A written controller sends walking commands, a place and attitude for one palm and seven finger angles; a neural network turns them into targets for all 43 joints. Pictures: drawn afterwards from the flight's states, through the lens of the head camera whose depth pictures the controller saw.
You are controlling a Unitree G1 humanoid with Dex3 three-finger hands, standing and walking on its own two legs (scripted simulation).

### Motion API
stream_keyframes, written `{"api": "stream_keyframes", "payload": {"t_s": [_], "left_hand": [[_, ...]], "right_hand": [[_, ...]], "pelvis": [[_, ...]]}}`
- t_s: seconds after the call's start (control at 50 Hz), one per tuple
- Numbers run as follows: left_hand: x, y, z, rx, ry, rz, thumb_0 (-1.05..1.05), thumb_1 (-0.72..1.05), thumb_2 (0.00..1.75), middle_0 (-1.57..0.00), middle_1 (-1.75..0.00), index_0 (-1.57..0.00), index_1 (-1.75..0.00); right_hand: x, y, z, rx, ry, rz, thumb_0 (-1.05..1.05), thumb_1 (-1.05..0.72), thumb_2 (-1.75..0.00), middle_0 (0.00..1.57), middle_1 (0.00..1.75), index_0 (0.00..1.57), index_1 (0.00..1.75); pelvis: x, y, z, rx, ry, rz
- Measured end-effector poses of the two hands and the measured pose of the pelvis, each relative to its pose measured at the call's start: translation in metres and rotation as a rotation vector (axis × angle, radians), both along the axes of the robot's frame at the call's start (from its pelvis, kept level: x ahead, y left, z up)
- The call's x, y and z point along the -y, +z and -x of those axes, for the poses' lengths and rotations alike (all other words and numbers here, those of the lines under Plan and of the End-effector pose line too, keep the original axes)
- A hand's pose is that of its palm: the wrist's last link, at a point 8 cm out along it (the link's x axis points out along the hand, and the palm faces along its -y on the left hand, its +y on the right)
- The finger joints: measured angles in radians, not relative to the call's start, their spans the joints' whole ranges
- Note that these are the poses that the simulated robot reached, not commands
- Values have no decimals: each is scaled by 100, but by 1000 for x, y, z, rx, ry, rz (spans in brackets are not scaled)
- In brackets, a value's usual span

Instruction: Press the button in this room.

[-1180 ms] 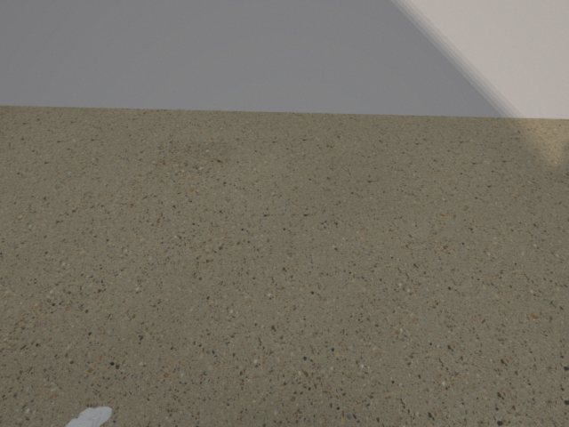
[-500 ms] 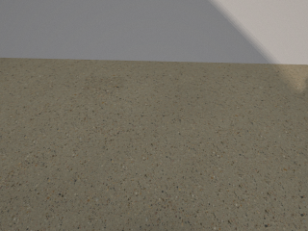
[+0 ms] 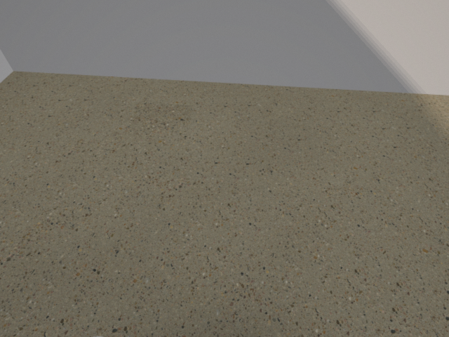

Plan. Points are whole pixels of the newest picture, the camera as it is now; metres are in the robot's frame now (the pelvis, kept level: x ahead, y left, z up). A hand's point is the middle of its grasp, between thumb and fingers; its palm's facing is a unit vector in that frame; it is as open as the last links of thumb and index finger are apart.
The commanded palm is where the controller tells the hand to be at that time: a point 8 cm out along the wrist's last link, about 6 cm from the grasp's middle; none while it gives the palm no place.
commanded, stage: turn or walk to find it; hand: left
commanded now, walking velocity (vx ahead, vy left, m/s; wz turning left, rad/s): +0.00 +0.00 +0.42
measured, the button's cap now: out of the picture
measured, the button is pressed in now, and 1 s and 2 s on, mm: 0 0 0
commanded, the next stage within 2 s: none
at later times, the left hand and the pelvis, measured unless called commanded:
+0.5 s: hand out of the picture -0.02 +0.18 -0.15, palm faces +0.23 -0.93 -0.29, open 7.4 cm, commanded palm none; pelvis -0.04 -0.03 +0.00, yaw +13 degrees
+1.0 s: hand out of the picture -0.14 +0.23 -0.17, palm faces +0.46 -0.85 -0.25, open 7.4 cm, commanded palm none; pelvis -0.09 +0.01 +0.01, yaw +25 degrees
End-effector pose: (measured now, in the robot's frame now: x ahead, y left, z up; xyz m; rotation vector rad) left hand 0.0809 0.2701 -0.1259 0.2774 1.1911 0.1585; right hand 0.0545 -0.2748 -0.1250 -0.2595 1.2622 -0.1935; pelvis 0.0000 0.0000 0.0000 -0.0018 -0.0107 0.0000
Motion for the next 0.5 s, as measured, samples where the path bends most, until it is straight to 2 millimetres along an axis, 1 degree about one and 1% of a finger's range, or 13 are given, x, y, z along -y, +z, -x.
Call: {"api": "stream_keyframes", "payload": {"t_s": [0.12, 0.18, 0.22, 0.28, 0.34, 0.38, 0.44, 0.5], "left_hand": [[5, -19, 29, -41, 55, 46, 1, 90, 90, -20, -30, -20, -30], [8, -18, 42, -56, 87, 46, 1, 90, 90, -20, -30, -20, -30], [12, -14, 49, -52, 111, 43, 1, 90, 90, -20, -30, -20, -30], [20, -6, 58, -30, 145, 36, 1, 90, 90, -20, -30, -20, -30], [29, -2, 70, 3, 175, 17, 1, 90, 90, -20, -30, -20, -30], [35, 0, 82, 14, 194, 4, 1, 90, 90, -20, -30, -20, -30], [42, 6, 103, 12, 234, 1, 1, 90, 90, -20, -30, -20, -30], [48, 8, 122, -4, 269, 7, 1, 90, 90, -20, -30, -20, -30]], "right_hand": [[-32, -11, 7, -21, 22, -47, 1, -90, -90, 20, 30, 20, 30], [-41, -12, 11, -25, 31, -72, 1, -90, -90, 20, 30, 20, 30], [-43, -13, 14, -33, 40, -85, 1, -90, -90, 21, 30, 20, 30], [-38, -15, 17, -43, 56, -97, 1, -90, -90, 21, 30, 20, 30], [-24, -23, 16, -40, 73, -106, 1, -90, -90, 21, 30, 20, 30], [-14, -26, 13, -37, 85, -104, 1, -90, -90, 21, 30, 20, 30], [-2, -22, 5, -37, 112, -91, 1, -90, -90, 21, 30, 20, 30], [4, -15, -4, -24, 141, -75, 1, -91, -90, 20, 30, 20, 30]], "pelvis": [[-7, -8, 6, -8, 34, -5], [-4, -7, 11, -14, 56, -5], [0, -4, 15, -17, 75, 0], [9, -2, 21, -22, 104, 5], [20, -6, 27, -24, 133, -4], [26, -7, 32, -13, 157, -3], [30, -3, 36, -2, 193, -15], [32, 1, 39, 4, 228, -25]]}}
